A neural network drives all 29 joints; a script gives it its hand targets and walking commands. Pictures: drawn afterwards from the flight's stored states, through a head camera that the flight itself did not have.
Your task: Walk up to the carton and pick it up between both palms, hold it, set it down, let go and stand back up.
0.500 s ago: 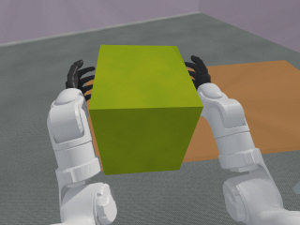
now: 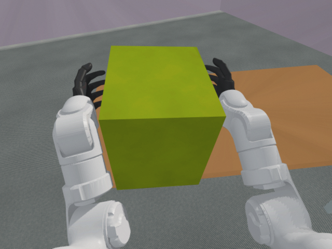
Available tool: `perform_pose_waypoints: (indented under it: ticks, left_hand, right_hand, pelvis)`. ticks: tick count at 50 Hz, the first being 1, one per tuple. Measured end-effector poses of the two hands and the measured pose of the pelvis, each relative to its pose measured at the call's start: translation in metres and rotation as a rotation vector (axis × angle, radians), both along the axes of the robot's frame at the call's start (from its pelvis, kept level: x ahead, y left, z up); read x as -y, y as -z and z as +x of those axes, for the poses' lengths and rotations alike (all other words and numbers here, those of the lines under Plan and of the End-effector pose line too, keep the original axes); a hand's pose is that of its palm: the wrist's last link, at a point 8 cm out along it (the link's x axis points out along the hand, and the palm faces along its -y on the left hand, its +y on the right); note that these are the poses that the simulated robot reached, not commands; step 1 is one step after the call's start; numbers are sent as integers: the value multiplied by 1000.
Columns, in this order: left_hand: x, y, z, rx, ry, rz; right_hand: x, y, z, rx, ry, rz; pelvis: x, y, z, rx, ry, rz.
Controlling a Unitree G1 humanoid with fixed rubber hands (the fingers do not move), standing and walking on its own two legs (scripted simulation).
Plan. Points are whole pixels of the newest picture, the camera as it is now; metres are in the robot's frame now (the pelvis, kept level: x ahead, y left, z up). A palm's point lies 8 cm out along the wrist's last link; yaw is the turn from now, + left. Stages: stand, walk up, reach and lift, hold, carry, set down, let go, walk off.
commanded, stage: set down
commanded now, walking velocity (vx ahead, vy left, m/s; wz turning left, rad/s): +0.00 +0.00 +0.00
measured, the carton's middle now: (156, 118) +0.37 +0.01 +0.16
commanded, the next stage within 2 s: none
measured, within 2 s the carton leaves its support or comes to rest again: neither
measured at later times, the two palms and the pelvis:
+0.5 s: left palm (98, 106) +0.39 +0.14 +0.20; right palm (221, 97) +0.40 -0.15 +0.18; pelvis +0.03 +0.00 +0.00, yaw +1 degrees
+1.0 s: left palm (102, 111) +0.41 +0.14 +0.17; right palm (217, 103) +0.42 -0.15 +0.15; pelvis +0.02 +0.00 +0.00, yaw +2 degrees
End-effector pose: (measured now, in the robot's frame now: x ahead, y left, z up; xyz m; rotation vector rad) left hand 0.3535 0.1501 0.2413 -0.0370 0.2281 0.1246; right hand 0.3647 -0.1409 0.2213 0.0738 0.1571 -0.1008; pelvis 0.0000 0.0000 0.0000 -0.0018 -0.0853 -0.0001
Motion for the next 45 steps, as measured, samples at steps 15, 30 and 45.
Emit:
perform_pose_waypoints:
  ticks: [15, 30, 45]
  left_hand:
    - [6, 39, 31, -30, 38, 47]
    - [9, 41, 39, -9, 21, 42]
    - [9, 65, 49, -33, 24, 42]
  right_hand:
    - [7, 37, 29, 36, 10, -25]
    - [9, 37, 38, 57, 10, -41]
    - [9, 62, 45, 16, 20, -64]
  pelvis:
    - [-4, 0, 13, -21, -23, 4]
    - [1, 1, 25, -1, -25, 7]
    - [-2, 0, 18, -65, -38, 3]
